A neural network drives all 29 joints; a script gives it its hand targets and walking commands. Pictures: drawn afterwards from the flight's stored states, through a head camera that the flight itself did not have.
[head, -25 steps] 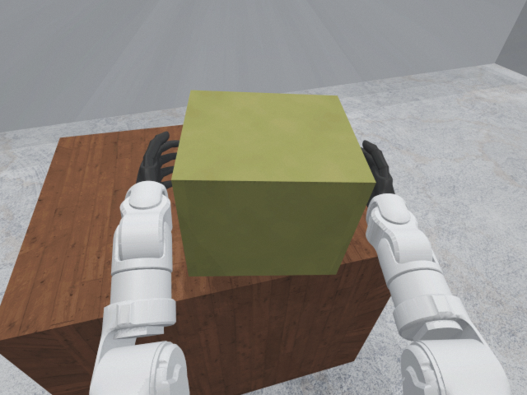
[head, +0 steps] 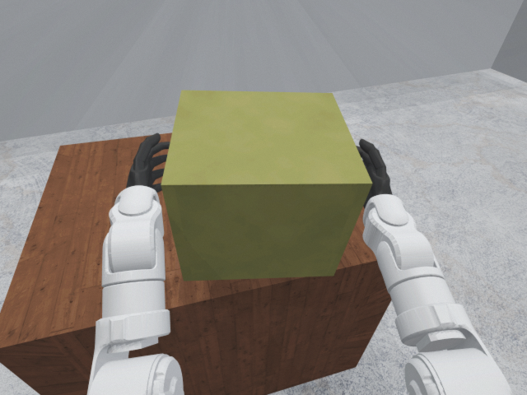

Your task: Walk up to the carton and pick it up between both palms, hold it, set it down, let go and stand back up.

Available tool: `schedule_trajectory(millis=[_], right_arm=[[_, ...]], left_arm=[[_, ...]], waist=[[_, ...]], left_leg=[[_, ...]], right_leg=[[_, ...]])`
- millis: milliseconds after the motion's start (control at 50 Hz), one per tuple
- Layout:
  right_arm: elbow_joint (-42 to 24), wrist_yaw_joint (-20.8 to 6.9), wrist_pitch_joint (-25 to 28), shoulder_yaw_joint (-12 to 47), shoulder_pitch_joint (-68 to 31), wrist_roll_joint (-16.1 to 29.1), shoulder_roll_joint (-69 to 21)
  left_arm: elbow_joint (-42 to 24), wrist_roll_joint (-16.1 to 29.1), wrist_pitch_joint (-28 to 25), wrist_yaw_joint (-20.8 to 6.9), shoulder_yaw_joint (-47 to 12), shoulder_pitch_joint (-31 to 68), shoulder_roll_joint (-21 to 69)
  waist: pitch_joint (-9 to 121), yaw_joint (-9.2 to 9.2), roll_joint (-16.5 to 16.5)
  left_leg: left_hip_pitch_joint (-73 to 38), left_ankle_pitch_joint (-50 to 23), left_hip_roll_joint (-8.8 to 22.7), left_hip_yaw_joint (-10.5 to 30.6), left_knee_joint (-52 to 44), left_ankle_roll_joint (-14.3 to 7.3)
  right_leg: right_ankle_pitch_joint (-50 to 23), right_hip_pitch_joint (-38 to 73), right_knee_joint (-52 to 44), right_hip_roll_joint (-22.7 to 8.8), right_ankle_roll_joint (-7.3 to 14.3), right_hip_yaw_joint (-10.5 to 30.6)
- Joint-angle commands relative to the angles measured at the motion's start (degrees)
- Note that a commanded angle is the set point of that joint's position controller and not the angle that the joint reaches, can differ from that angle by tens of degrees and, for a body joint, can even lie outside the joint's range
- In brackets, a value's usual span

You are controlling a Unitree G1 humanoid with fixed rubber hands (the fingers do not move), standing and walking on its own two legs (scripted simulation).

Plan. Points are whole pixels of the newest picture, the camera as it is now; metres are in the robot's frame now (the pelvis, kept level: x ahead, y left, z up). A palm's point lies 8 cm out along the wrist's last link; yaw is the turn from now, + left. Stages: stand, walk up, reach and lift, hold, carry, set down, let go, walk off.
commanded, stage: reach and lift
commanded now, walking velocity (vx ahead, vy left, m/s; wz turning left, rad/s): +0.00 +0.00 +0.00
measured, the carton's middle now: (259, 185) +0.41 +0.00 +0.15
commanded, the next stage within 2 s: hold in 0.12 s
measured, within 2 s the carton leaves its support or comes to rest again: neither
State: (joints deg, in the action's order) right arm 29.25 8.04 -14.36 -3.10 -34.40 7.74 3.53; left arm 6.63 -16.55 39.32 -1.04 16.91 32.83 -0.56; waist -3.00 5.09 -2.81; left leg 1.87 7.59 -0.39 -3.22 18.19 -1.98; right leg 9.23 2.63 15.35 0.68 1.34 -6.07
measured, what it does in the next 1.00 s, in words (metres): stands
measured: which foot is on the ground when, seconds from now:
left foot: down 0.00-1.00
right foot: down 0.00-1.00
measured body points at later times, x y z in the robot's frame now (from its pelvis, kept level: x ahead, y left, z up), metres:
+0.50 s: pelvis -0.02 +0.00 +0.00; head -0.07 +0.02 +0.45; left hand +0.36 +0.17 +0.20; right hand +0.36 -0.16 +0.19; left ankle +0.04 +0.09 -0.75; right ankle +0.00 -0.10 -0.75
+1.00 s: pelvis +0.00 +0.00 +0.00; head -0.05 +0.03 +0.45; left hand +0.36 +0.18 +0.19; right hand +0.36 -0.16 +0.19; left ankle +0.04 +0.09 -0.75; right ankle +0.01 -0.10 -0.75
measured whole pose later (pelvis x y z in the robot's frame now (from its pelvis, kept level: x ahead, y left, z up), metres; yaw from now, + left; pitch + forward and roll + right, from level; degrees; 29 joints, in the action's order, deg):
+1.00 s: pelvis +0.00 +0.00 +0.00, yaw +0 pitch -9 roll -1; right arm 24.7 8.8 -20.3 -2.3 -34.4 10.1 3.0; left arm 0.8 -17.5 45.0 -2.3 17.4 30.8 -0.6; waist -1.9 5.3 -3.2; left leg 1.7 7.7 -0.2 -3.4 18.5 -1.8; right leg 9.2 2.7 15.5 0.9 1.5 -5.8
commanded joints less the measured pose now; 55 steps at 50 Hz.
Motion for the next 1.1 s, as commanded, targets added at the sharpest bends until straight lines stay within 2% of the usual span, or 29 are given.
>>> schedule_trajectory(millis=[0,60,140,180,240,320,400,420,440,500,600,680,780,880,1080], right_arm=[[-19.3,-6.7,3.31,20.92,-43.34,4.68,-27.28],[-20.4,-6.79,2.25,21.19,-43.18,5.82,-27.11],[-20.3,-7.23,1.44,19.76,-45.97,4.75,-27.26],[-17.23,-7.78,1.15,17.01,-46.13,3.24,-26.72],[-13.84,-8.64,1.04,14.01,-47.69,1.18,-26.82],[-15.24,-8.77,1.77,14.4,-50.94,1.65,-28.03],[-10.75,-8.76,1.41,12.98,-50.38,0.51,-28.01],[-14.02,-8.44,1.46,13.05,-51.94,0.35,-28.43],[-13.42,-8.2,1.22,12.91,-51.72,0.32,-28.41],[-13.78,-7.88,1.4,13.89,-52.16,1.19,-29.12],[-15.46,-7.2,1.29,15.87,-49.97,3.53,-28.74],[-16.14,-6.78,0.46,16.73,-46.84,4.89,-27.83],[-19.31,-6.36,-0.46,18.11,-44.83,6.33,-27.17],[-22.91,-6.02,-1.23,19.87,-43.94,7.37,-26.76],[-23.72,-6.12,-2.24,20.72,-43.89,6.96,-26.88]], left_arm=[[-10.75,8.66,-2.73,-8.35,-27.02,35.32,26.67],[-12.25,8.68,-1.67,-8.58,-27.38,35.66,26.09],[-10.64,8.92,-0.57,-8.77,-26.81,37.2,26.36],[-9.21,8.44,-0.14,-8.7,-26.36,39.03,26.21],[-6.13,7.59,0.42,-9.16,-23.99,41.25,25.47],[-5.51,8.45,0.02,-9.13,-24.38,42.43,26.63],[-2.35,7.0,-0.16,-9.38,-21.06,43.08,25.16],[0.47,7.47,0.52,-9.97,-19.95,39.01,23.66],[-0.45,7.82,0.36,-10.32,-19.84,40.69,23.49],[-1.91,8.2,-0.09,-10.45,-20.89,41.65,24.52],[-6.0,9.04,-0.46,-9.76,-24.71,41.61,25.95],[-8.54,8.69,0.18,-9.78,-25.8,39.51,25.82],[-11.73,8.73,0.91,-10.21,-26.53,37.03,25.34],[-14.38,9.35,1.08,-10.24,-27.07,35.57,24.82],[-14.15,9.37,1.89,-10.45,-26.04,35.04,24.01]], waist=[[24.84,-0.28,4.16],[25.07,0.01,5.02],[22.74,-0.46,4.37],[20.27,0.12,4.96],[19.39,0.19,3.78],[23.18,-0.18,4.24],[21.39,-0.54,3.21],[21.25,-1.85,-0.1],[22.19,-1.37,0.29],[24.41,-1.53,1.88],[26.69,-0.09,5.37],[24.61,0.96,6.56],[23.87,1.5,6.68],[24.46,1.18,6.03],[23.25,-0.2,4.2]], left_leg=[[-14.35,-17.61,0.27,2.63,0.54,2.34],[-14.44,-17.65,0.14,2.55,0.82,2.52],[-10.99,-9.81,0.35,2.1,-1.34,1.4],[-9.48,-4.3,1.02,2.0,-3.01,1.28],[-6.54,3.02,1.0,1.55,-5.09,-0.04],[-7.07,-0.09,0.7,1.26,-3.83,-0.02],[-5.98,2.82,0.63,0.86,-4.74,-0.79],[-5.2,2.5,0.7,0.08,-4.73,-1.77],[-5.42,1.55,0.42,-0.05,-4.53,-1.77],[-6.79,-1.67,0.01,0.24,-3.38,-1.15],[-11.35,-9.44,-0.05,1.11,-0.79,0.94],[-12.08,-12.02,0.0,1.44,-0.36,2.1],[-12.49,-15.12,-0.01,1.68,0.2,3.09],[-13.26,-17.46,0.03,1.89,0.79,3.47],[-11.33,-12.17,0.35,1.25,-0.75,2.18]], right_leg=[[-15.2,-0.63,-1.04,1.1,-3.0,0.92],[-14.64,-0.95,-1.37,1.05,-2.9,1.19],[-7.16,-2.83,-1.96,0.88,-2.54,1.07],[-1.68,-4.57,-2.42,0.65,-2.09,0.94],[2.79,-4.54,-2.43,0.14,-2.12,1.04],[-0.34,-2.76,-1.98,0.1,-2.62,1.4],[2.24,-2.96,-2.31,-0.27,-2.82,1.63],[3.65,-3.72,-3.6,-0.08,-2.33,1.24],[3.05,-3.17,-3.6,-0.29,-2.37,1.6],[-0.41,-1.95,-2.95,-0.16,-2.37,1.82],[-5.28,-2.6,-2.12,0.52,-2.41,1.51],[-6.61,-2.72,-2.0,0.79,-2.41,1.19],[-9.48,-1.44,-1.65,1.21,-2.35,0.9],[-11.54,-1.14,-1.45,1.65,-2.24,0.73],[-8.49,-2.03,-2.26,1.22,-1.98,1.43]])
